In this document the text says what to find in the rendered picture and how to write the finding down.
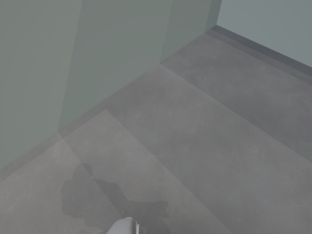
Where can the left robot thigh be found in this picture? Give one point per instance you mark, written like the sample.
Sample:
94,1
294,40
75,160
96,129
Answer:
125,226

